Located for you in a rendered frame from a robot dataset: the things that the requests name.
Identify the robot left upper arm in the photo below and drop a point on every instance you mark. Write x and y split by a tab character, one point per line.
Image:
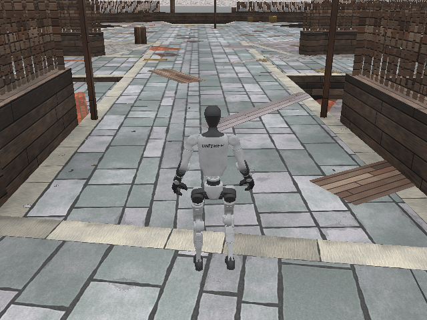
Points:
187	152

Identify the left robot hand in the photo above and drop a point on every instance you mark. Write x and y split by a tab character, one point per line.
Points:
181	186

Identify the humanoid robot head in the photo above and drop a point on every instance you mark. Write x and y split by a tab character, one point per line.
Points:
212	116

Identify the right robot forearm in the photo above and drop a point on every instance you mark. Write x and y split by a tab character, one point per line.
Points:
246	173

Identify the right robot hand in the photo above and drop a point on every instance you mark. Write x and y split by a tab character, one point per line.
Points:
251	184

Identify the left robot thigh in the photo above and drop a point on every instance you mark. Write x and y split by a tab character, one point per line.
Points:
197	199

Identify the robot right upper arm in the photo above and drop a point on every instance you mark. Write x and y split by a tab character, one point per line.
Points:
238	152

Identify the left robot forearm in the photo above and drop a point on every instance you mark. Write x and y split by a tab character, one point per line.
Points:
178	175

